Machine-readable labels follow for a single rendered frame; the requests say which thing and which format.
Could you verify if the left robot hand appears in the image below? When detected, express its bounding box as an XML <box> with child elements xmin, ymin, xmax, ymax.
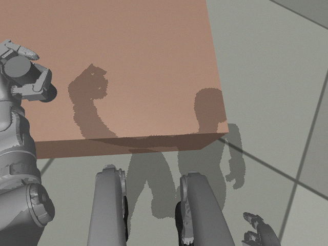
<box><xmin>0</xmin><ymin>39</ymin><xmax>52</xmax><ymax>105</ymax></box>

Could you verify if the right robot hand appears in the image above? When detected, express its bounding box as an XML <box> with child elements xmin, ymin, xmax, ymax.
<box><xmin>241</xmin><ymin>212</ymin><xmax>281</xmax><ymax>246</ymax></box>

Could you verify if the left robot arm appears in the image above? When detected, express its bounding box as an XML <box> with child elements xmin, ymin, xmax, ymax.
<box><xmin>0</xmin><ymin>100</ymin><xmax>55</xmax><ymax>246</ymax></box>

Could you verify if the can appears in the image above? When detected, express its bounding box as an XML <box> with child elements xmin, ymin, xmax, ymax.
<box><xmin>4</xmin><ymin>56</ymin><xmax>57</xmax><ymax>103</ymax></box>

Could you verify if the right robot foot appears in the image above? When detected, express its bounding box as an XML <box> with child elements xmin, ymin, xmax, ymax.
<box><xmin>175</xmin><ymin>201</ymin><xmax>194</xmax><ymax>246</ymax></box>

